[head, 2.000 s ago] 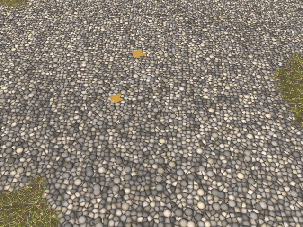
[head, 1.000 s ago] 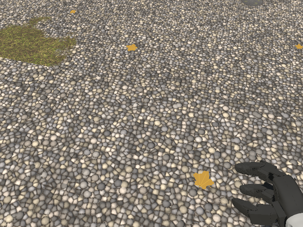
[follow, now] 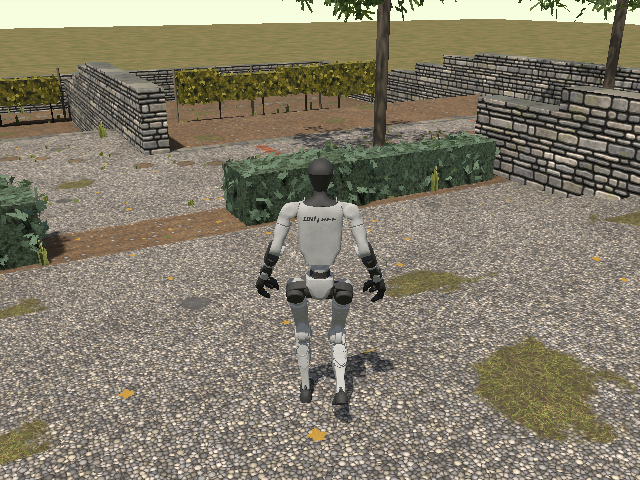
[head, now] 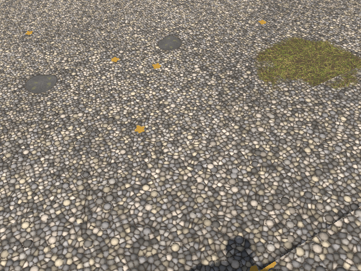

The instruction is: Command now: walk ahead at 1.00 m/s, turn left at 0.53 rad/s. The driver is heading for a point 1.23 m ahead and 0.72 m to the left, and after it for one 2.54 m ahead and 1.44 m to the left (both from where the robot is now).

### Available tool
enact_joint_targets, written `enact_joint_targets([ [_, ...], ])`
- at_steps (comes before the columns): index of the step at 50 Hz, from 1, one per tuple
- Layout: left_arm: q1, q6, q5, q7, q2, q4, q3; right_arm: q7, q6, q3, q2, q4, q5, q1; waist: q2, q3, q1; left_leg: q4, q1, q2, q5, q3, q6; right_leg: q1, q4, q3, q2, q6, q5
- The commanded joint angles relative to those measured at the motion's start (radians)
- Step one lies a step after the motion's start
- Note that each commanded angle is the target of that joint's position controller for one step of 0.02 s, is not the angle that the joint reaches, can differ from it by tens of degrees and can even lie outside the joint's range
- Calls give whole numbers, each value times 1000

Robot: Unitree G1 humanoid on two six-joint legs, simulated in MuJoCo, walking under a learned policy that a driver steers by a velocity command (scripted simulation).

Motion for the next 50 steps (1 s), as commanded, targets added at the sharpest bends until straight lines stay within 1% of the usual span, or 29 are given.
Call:
enact_joint_targets([
  [1,-72,1,22,-3,72,-140,-1,3,-19,-28,-104,5,5,124,14,-5,23,-298,223,247,-45,-509,190,-346,-113,66,-123,30,1],
  [6,-273,22,2,-23,62,-233,-25,-4,-34,-48,-164,0,21,125,55,76,5,-436,-8,154,56,-396,196,-213,-555,-17,-125,100,258],
  [8,-278,25,-4,-37,23,-232,-32,4,-36,-50,-160,5,27,128,83,26,-4,-415,-74,125,259,-342,158,-44,-550,-60,-85,100,408],
  [10,-221,15,-8,-36,68,-184,-6,1,-34,-48,-153,-2,17,156,77,-50,-10,-289,53,151,446,-338,151,-57,-393,-38,-95,74,498],
  [12,-419,-8,0,-27,144,-248,27,-34,-25,-60,-170,66,4,343,46,-4,-134,-149,552,217,400,-480,171,-579,-491,79,-129,49,429],
  [14,-608,-35,11,-23,120,-290,20,-61,-12,-80,-197,106,-9,463,84,36,-250,-86,837,259,377,-584,190,-872,-548,111,-135,57,291],
  [16,-628,-60,-7,-38,69,-326,-1,-74,-22,-72,-142,106,-28,376,67,81,-231,-73,624,168,239,-534,128,-655,-778,86,-135,80,549],
  [17,-574,-58,-18,-47,21,-307,-10,-65,-28,-56,-99,94,-15,314,45,61,-202,-72,411,134,157,-504,101,-364,-849,75,-116,84,670],
  [19,-342,-43,-35,-47,28,-220,4,-63,-38,-61,-135,82,15,228,48,-36,-100,36,172,91,37,-454,71,120,-848,74,-113,95,845],
  [22,237,-16,-45,0,125,-30,62,-86,-9,-61,-161,92,-9,101,-15,-191,221,738,190,-13,82,-354,43,505,-1052,86,-196,110,1027],
  [23,279,-10,-2,10,161,26,78,-88,5,-55,-102,100,5,109,-132,-118,216,1107,-41,-74,-439,-295,20,646,-1057,120,-265,87,983],
  [24,331,-7,29,2,173,16,64,-88,-3,-38,-49,67,17,58,-127,-113,225,1321,-239,-59,-648,-307,30,715,-777,97,-311,141,1032],
  [25,248,-34,37,-19,142,17,54,-106,-6,-15,28,50,66,402,-457,-257,-44,1403,-493,23,-599,-226,5,976,-454,223,-507,137,1728],
  [26,254,-17,7,-24,87,4,55,-119,2,-8,15,98,19,365,-321,-333,23,1427,-525,95,-498,-160,7,874,-534,256,-484,138,1504],
  [27,217,-21,5,-3,200,24,92,-97,17,-1,17,64,-10,316,-398,-357,12,1535,-605,57,-415,-70,6,722,-777,559,-563,-41,691],
  [28,126,-25,8,2,118,3,75,-80,33,-7,-25,53,-49,200,-201,-264,7,1436,-580,171,-269,-85,32,517,-882,558,-529,-64,156],
  [30,155,-50,-15,-3,-4,83,29,-29,51,-10,-35,-33,-56,-95,-26,32,29,1211,-634,221,-140,-117,48,216,-872,334,-483,-11,331],
  [32,50,-63,-20,5,-22,119,20,24,63,25,40,-114,-24,-206,-104,156,-62,762,-330,210,54,-78,13,-171,-1060,77,-341,71,272],
  [34,11,-74,-29,13,-26,111,15,37,64,30,41,-102,-28,-155,-164,99,-112,656,-234,188,241,-41,14,-158,-992,-15,-335,72,528],
  [36,112,-70,-44,13,6,131,21,38,63,41,42,-122,-25,-261,-59,91,-64,532,-274,169,198,66,50,-1,-1022,-96,-350,86,704],
  [38,206,-43,-37,19,35,154,26,34,58,51,41,-142,-16,-347,-19,94,-21,374,-192,90,111,196,96,125,-974,-218,-292,124,1040],
  [40,230,-14,-26,50,99,146,35,41,58,31,-14,-116,-16,-266,-66,25,-73,285,0,13,12,215,131,189,-780,-255,-319,141,1352],
  [42,144,20,-3,63,165,113,48,30,61,-24,-120,-3,-10,95,-50,-134,-248,208,458,3,-99,83,210,-4,-250,-235,-342,145,1171],
  [43,107,32,6,45,117,88,45,7,61,-49,-164,31,23,144,137,-175,-250,77,639,97,-141,-82,286,-227,220,-263,-164,133,233],
  [44,107,16,8,40,39,-15,23,-2,60,-48,-222,-6,31,58,241,-205,-111,80,737,270,63,-450,350,-490,430,-158,-104,134,-257],
  [45,1,-7,-25,29,91,-128,28,-21,70,-54,-229,-39,-2,91,186,-265,-153,-143,826,394,-103,-760,464,-707,410,18,-66,152,-200],
  [46,-20,-26,-14,22,126,-118,29,-38,62,-46,-171,-25,-12,71,12,-104,-113,-263,646,402,-187,-753,408,-704,192,47,-131,129,-139],
  [48,29,0,2,14,119,-74,36,-44,34,-35,-135,-11,-19,-39,-55,64,41,-281,275,307,-59,-581,347,-476,-53,53,-182,135,-153],
  [50,42,49,16,23,87,-64,32,-41,0,-22,-116,-43,-9,-147,-44,87,109,-272,-26,175,36,-398,300,-199,-298,18,-174,161,-174],
])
